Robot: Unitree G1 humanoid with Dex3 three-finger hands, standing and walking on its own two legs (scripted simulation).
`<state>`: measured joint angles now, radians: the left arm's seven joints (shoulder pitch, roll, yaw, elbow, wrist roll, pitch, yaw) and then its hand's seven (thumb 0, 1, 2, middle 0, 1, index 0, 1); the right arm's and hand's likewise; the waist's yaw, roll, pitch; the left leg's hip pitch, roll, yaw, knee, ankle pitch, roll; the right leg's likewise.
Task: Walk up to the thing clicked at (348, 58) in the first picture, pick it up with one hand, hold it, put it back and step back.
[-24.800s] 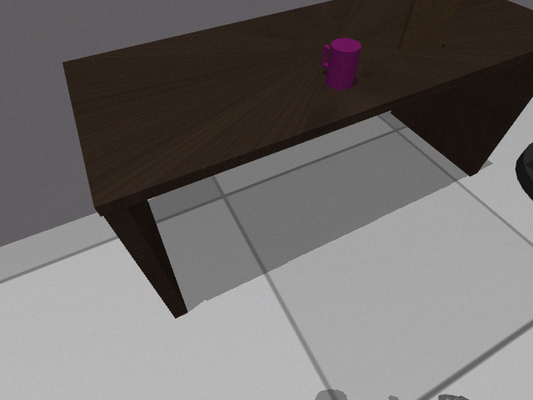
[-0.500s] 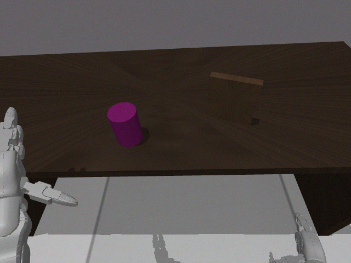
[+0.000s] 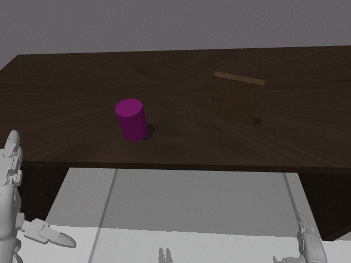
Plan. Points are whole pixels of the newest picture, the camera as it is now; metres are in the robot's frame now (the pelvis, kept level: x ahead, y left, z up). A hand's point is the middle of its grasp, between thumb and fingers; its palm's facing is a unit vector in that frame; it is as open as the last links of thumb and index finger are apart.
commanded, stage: sink last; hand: left
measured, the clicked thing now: (132, 116) +0.51 +0.18 +0.02
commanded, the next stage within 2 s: home in 0.06 s
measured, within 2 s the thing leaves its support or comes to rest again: neither
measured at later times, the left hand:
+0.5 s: hand (84, 215) +0.20 +0.24 +0.01, palm faces +0.24 -0.92 -0.31, open 17.7 cm
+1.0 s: hand (122, 226) +0.21 +0.18 -0.10, palm faces +0.08 -0.97 -0.21, open 17.7 cm
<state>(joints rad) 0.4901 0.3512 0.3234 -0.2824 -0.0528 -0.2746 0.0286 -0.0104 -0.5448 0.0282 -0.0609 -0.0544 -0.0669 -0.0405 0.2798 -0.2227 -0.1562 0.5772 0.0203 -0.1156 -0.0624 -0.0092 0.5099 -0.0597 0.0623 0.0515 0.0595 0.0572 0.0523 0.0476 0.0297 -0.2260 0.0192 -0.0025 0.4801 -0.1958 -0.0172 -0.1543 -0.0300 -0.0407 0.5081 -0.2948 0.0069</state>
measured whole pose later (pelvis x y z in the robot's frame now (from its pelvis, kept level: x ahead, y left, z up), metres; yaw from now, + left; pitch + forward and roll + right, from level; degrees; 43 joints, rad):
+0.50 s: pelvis +0.02 +0.01 +0.01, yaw -1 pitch -2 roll +0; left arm 0.43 0.24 0.18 0.11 -0.03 -0.25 0.03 -0.01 -0.59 0.04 -0.05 -0.05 -0.06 -0.04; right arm 0.19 -0.15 -0.03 0.65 0.01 -0.11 -0.04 0.00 -0.12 -0.45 0.13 0.17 0.13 0.17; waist 0.04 0.01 0.05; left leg -0.19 0.01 0.02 0.42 -0.19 -0.01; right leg -0.12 -0.04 -0.02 0.43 -0.27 0.02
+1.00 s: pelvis +0.03 +0.01 +0.00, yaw -2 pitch +0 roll +0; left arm 0.21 0.18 0.02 0.58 -0.02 -0.10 0.07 -0.01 -0.59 0.03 -0.05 -0.05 -0.05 -0.04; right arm 0.20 -0.21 0.00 0.69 0.01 -0.03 -0.05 0.01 -0.88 -0.89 0.21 0.29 0.20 0.30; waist 0.00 -0.01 0.04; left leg -0.22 0.02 0.03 0.43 -0.21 -0.01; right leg -0.14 -0.03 -0.01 0.43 -0.28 0.02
